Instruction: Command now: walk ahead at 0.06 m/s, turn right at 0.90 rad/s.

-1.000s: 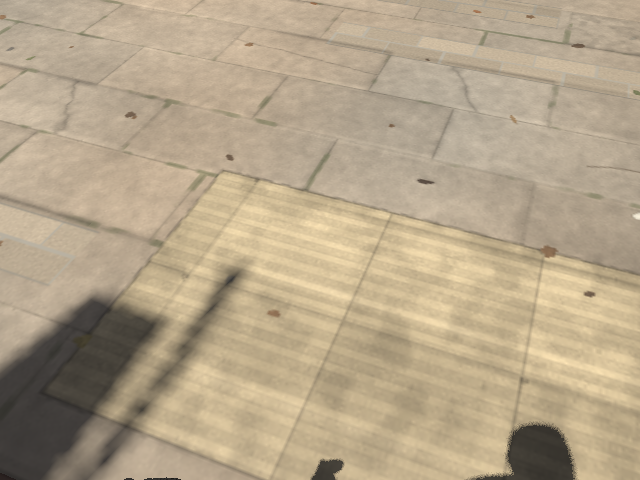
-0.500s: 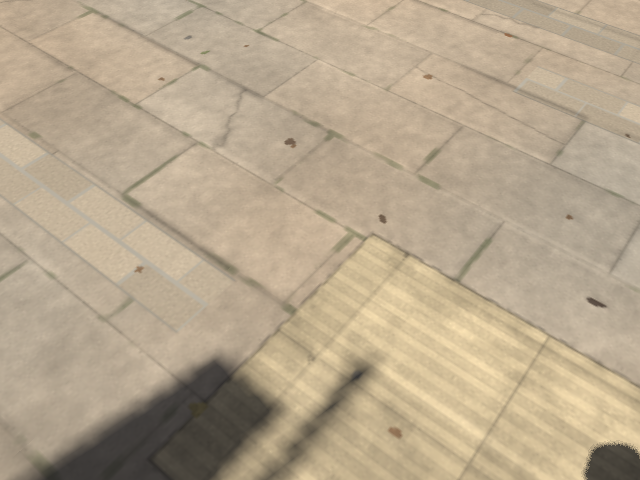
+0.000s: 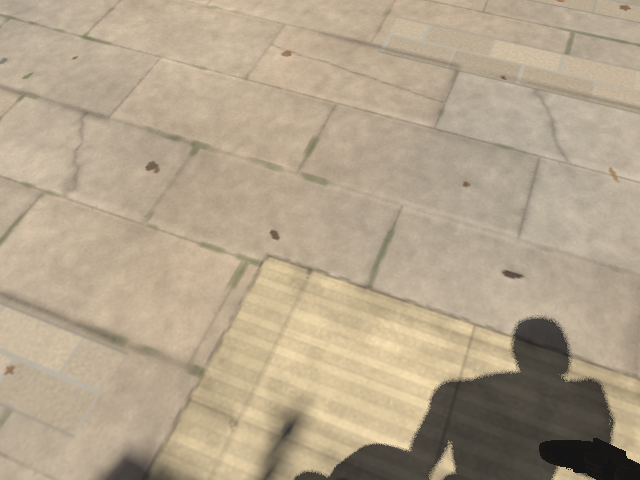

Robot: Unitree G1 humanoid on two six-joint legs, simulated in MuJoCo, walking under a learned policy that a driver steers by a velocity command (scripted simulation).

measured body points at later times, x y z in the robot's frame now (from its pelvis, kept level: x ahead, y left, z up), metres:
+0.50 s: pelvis +0.09 +0.08 +0.01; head +0.13 +0.09 +0.46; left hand +0.36 +0.29 -0.09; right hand +0.11 -0.25 -0.05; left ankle +0.15 +0.16 -0.73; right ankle +0.04 -0.01 -0.66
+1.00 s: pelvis +0.08 +0.07 +0.00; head +0.08 +0.03 +0.45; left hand +0.38 +0.08 -0.08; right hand -0.08 -0.16 -0.12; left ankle +0.16 +0.17 -0.69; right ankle +0.00 +0.02 -0.73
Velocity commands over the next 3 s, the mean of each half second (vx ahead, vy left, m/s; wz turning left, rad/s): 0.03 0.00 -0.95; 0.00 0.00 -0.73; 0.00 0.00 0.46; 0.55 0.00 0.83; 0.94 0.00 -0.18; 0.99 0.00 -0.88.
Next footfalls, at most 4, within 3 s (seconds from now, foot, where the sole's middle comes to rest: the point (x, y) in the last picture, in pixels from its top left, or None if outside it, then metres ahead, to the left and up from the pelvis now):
0.38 left None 0.18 0.14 -0.77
0.90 right None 0.02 -0.01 -0.77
1.30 left None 0.20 0.11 -0.77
1.74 right None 0.15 -0.09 -0.77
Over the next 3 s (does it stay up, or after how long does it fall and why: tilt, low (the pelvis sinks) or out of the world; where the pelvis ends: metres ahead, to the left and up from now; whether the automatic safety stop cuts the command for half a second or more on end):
stays up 1.09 -0.10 0.00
